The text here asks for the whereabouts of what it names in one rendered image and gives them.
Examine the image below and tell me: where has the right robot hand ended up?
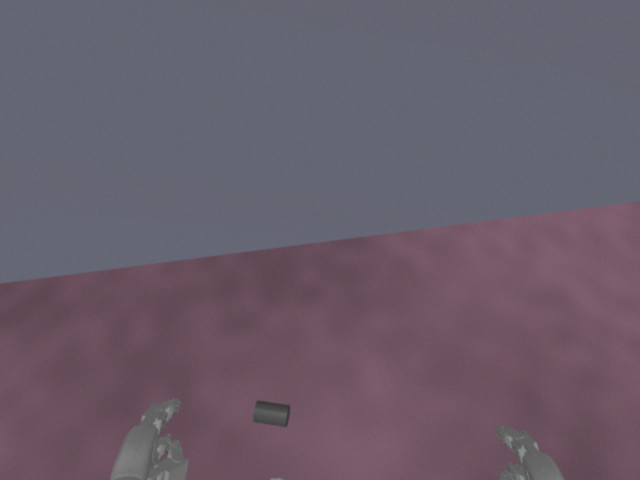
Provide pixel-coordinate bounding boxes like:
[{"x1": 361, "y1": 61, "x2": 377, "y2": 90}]
[{"x1": 496, "y1": 425, "x2": 565, "y2": 480}]

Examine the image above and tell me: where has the left robot hand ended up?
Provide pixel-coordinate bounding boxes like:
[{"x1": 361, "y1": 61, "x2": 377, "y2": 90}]
[{"x1": 110, "y1": 398, "x2": 189, "y2": 480}]

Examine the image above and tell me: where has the can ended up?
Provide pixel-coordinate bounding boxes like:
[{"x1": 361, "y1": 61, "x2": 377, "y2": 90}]
[{"x1": 253, "y1": 401, "x2": 290, "y2": 427}]

